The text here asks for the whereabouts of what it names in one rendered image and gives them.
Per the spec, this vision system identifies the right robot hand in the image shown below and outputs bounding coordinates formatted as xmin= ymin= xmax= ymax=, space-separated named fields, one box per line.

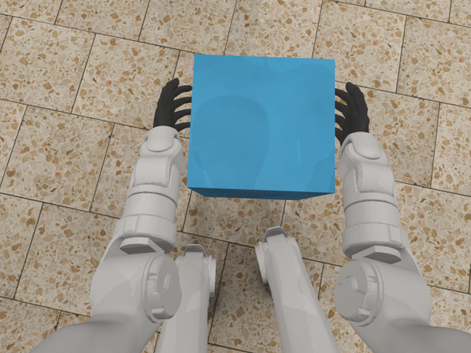
xmin=335 ymin=82 xmax=369 ymax=146

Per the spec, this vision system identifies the robot shin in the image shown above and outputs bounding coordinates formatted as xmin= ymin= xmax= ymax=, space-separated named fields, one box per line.
xmin=175 ymin=244 xmax=209 ymax=306
xmin=262 ymin=227 xmax=302 ymax=257

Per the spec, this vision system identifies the robot left upper arm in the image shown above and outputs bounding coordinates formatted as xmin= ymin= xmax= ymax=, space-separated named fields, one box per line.
xmin=29 ymin=252 xmax=182 ymax=353

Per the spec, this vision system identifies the right robot forearm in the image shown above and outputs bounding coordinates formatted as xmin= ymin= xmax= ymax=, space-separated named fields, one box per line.
xmin=336 ymin=132 xmax=432 ymax=301

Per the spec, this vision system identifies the robot right shin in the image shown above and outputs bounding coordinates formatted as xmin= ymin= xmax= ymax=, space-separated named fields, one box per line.
xmin=262 ymin=227 xmax=302 ymax=257

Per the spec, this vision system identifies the robot right upper arm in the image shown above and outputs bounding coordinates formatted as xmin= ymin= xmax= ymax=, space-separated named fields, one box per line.
xmin=333 ymin=257 xmax=471 ymax=353

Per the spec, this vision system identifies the robot left shin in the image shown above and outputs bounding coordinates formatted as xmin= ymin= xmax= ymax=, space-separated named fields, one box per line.
xmin=175 ymin=244 xmax=209 ymax=306

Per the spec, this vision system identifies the left robot forearm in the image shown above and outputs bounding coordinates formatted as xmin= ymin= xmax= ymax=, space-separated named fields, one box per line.
xmin=90 ymin=126 xmax=185 ymax=310

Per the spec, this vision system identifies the carton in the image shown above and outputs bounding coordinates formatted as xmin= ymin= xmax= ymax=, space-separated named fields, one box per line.
xmin=187 ymin=54 xmax=335 ymax=200

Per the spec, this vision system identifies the left robot hand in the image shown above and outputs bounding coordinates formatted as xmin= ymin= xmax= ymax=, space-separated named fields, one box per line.
xmin=153 ymin=78 xmax=192 ymax=132

